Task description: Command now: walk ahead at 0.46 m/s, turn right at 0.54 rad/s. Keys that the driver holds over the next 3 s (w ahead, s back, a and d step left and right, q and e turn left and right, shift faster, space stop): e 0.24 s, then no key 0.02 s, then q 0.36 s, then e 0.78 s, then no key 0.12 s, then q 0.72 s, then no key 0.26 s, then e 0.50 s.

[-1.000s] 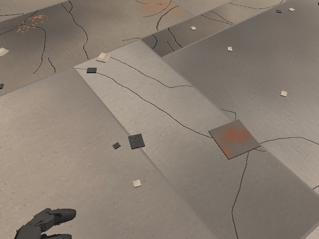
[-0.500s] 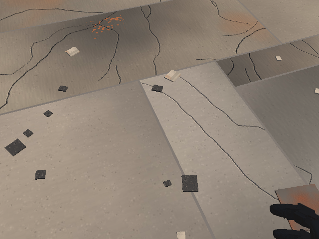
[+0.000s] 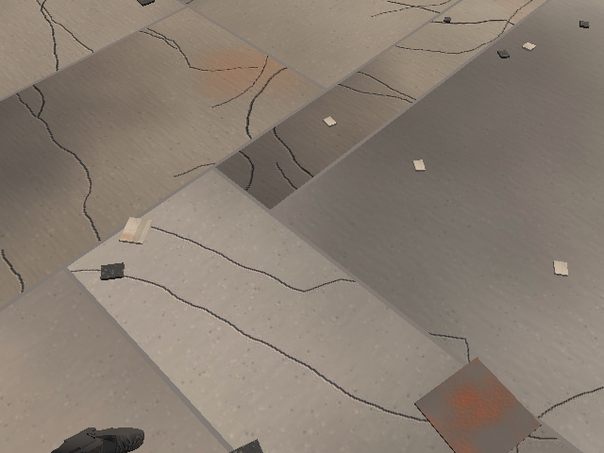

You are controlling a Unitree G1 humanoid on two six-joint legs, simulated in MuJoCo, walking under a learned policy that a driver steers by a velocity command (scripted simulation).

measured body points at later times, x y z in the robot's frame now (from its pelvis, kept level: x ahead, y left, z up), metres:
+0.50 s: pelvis +0.20 +0.00 +0.01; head +0.22 +0.00 +0.46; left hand +0.38 +0.24 -0.09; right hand +0.30 -0.28 -0.09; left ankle +0.30 +0.11 -0.72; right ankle +0.13 -0.09 -0.71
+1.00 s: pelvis +0.21 -0.02 +0.01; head +0.23 -0.03 +0.46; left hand +0.36 +0.24 -0.09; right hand +0.33 -0.31 -0.09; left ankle +0.30 +0.10 -0.72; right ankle +0.19 -0.13 -0.72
